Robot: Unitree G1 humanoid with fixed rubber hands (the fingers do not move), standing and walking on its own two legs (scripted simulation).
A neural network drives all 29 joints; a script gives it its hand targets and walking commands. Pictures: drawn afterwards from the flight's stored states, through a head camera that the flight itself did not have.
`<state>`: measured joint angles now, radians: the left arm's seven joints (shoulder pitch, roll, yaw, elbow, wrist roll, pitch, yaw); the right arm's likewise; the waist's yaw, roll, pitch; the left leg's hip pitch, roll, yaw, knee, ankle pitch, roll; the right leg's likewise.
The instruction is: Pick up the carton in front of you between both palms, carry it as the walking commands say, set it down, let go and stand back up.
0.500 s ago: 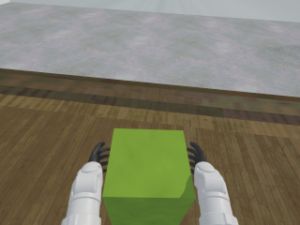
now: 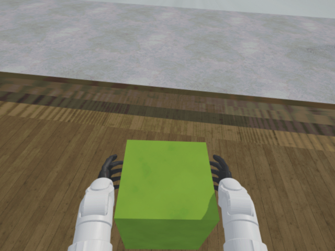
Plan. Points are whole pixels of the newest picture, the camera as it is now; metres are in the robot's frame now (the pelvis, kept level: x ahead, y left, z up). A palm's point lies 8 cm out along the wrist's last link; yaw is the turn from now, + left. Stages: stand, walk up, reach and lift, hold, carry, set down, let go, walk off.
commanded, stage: reach and lift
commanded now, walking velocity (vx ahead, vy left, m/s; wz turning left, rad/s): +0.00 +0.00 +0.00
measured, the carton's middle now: (164, 197) +0.30 +0.00 -0.04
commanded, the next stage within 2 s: hold in 0.36 s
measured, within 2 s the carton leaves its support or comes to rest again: neither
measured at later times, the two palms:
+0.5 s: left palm (104, 182) +0.29 +0.15 +0.05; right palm (227, 182) +0.29 -0.15 +0.05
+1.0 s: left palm (103, 183) +0.28 +0.15 +0.05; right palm (228, 183) +0.28 -0.15 +0.05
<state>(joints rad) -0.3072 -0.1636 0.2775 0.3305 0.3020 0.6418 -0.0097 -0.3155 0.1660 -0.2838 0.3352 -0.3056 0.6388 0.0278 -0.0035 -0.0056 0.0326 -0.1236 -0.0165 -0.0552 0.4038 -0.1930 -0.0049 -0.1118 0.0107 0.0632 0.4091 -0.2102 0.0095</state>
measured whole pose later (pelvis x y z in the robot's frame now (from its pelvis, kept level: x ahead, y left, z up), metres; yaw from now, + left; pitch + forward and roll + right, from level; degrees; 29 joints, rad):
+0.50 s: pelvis +0.01 +0.00 +0.00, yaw +0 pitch -7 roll +0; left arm -0.23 -0.14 0.19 0.19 0.26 0.73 0.00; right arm -0.24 0.15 -0.19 0.20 -0.26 0.73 0.01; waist 0.00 0.00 0.02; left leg -0.05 -0.01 -0.06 0.34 -0.17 -0.01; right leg -0.04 0.01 0.06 0.35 -0.19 0.01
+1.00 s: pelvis -0.01 +0.00 +0.00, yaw +0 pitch -8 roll +0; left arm -0.30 -0.16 0.25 0.24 0.29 0.76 -0.01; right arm -0.31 0.16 -0.26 0.25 -0.29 0.75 0.03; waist 0.00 -0.01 0.05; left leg -0.05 -0.02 -0.06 0.38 -0.18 -0.01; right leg -0.04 0.01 0.06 0.39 -0.20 0.01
